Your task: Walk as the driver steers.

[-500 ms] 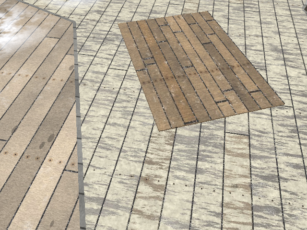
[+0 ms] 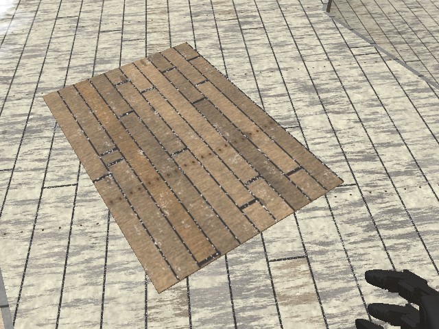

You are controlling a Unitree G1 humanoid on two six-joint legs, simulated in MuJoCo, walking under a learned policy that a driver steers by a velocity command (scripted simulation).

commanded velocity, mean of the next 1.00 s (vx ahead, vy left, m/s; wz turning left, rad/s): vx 1.00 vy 0.00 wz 0.69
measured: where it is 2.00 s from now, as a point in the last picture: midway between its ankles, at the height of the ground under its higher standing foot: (36, 111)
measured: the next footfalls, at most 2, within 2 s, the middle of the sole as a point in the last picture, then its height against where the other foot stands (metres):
left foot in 0.30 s outside the picture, level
right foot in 0.74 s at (221, 214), level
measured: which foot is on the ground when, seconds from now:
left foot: up 0.00-0.28, down 0.30-0.72, up 0.74-1.00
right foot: down 0.00-0.30, up 0.32-0.72, down 0.74-1.00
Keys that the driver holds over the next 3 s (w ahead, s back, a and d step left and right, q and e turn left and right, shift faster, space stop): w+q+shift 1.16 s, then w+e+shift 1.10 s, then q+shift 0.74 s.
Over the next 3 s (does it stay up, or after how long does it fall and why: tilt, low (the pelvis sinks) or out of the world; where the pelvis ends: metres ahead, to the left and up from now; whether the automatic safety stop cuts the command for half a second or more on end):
stays up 1.92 1.16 -0.01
